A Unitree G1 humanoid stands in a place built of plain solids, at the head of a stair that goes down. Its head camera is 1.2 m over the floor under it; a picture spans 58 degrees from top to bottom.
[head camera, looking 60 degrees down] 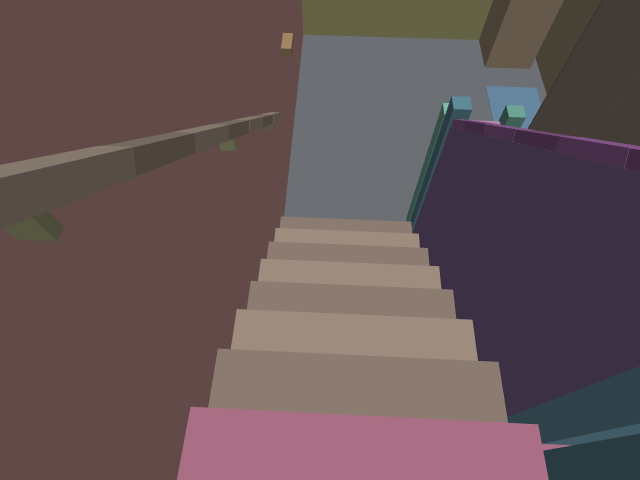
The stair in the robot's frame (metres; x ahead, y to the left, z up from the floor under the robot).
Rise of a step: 0.19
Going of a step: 0.21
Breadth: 0.90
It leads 3 degrees to the right of straight ahead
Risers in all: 8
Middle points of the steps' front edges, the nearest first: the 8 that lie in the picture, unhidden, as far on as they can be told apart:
0.17 -0.11 0.00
0.37 -0.12 -0.19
0.58 -0.13 -0.37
0.78 -0.14 -0.56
0.99 -0.15 -0.74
1.20 -0.16 -0.93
1.40 -0.17 -1.12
1.61 -0.18 -1.30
